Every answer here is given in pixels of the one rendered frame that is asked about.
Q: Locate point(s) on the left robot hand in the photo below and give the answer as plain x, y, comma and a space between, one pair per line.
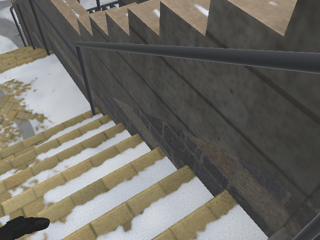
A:
20, 226

